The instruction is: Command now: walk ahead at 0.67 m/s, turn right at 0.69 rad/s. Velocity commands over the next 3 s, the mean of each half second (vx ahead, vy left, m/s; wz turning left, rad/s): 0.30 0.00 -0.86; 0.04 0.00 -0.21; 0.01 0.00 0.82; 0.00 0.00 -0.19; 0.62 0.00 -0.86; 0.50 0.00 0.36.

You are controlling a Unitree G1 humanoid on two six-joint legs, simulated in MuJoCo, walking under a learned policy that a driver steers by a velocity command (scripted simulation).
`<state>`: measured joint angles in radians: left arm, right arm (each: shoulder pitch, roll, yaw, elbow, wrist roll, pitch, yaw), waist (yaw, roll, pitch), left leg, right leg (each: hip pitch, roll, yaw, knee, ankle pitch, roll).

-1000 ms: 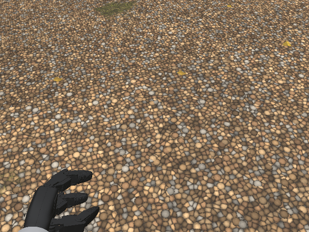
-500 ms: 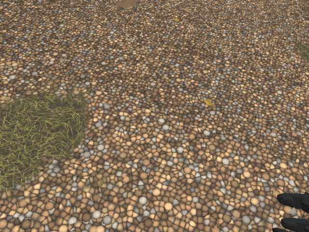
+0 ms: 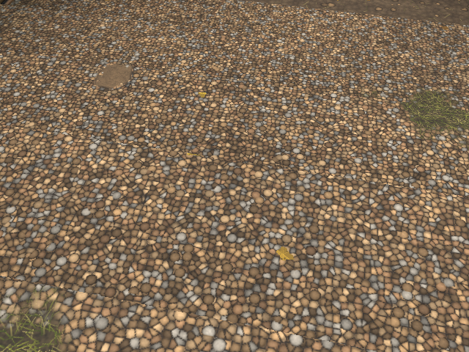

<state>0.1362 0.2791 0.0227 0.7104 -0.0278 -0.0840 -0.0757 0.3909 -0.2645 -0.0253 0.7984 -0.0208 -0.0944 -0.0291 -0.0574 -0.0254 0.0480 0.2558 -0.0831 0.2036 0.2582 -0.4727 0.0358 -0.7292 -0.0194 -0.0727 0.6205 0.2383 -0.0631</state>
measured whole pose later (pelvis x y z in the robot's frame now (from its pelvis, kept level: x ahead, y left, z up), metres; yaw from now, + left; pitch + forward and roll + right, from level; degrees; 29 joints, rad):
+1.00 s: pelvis +0.32 +0.01 +0.03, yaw -32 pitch +2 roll +0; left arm 0.18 0.24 0.03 0.66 0.04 0.07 0.04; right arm 0.26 -0.32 -0.05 0.72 0.03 0.04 -0.01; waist -0.06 0.04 0.04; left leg -0.47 -0.06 -0.07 0.80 -0.42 -0.01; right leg -0.23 0.02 0.03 0.47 -0.27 -0.02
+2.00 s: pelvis +0.34 +0.02 +0.03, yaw -15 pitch +2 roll +2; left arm 0.28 0.30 0.05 0.68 -0.01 0.02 0.01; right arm 0.07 -0.30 -0.08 0.64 -0.02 0.05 -0.04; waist 0.04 0.04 0.05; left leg -0.51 -0.08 -0.08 1.08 -0.48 -0.05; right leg -0.25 0.05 0.09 0.51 -0.29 -0.05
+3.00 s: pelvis +0.69 -0.31 -0.16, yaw -27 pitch +2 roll -1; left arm 0.13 0.23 0.04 0.80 0.02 -0.04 -0.03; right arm 0.25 -0.30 -0.07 0.72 0.05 0.01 -0.05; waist -0.07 0.04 0.15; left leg -0.64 0.10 -0.05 1.31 -0.39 -0.10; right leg -0.34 -0.04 -0.13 0.56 -0.25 -0.01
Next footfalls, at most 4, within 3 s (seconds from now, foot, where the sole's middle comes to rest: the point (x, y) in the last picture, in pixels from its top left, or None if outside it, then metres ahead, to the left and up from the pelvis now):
0.04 right None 0.29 -0.06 -0.75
0.50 left None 0.47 0.05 -0.75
0.92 right None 0.27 -0.10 -0.75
1.32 left None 0.41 0.13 -0.75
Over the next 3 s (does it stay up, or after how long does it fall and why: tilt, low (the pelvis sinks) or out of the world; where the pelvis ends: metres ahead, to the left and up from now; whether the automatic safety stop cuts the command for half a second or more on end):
stays up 0.69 -0.31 -0.16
